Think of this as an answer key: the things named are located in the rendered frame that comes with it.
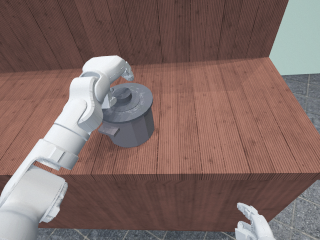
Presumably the robot right hand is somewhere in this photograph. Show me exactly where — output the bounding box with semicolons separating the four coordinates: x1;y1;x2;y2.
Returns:
235;202;274;240

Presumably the table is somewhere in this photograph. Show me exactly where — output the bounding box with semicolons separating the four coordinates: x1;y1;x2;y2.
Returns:
0;0;320;232

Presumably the lid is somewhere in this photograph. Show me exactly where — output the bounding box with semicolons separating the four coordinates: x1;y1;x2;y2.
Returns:
102;83;153;124

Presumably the pot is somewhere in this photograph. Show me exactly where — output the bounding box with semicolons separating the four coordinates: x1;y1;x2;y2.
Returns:
98;108;155;148

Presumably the left robot upper arm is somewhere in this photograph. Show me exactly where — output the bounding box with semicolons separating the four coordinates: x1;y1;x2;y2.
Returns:
0;164;68;240

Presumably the left robot forearm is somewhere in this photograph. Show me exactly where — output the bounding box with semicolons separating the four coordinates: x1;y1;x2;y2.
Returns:
0;69;110;208

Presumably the robot left hand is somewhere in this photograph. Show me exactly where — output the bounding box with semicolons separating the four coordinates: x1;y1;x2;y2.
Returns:
82;55;134;109

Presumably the knob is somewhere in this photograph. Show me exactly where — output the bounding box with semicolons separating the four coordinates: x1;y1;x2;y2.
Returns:
113;87;132;104

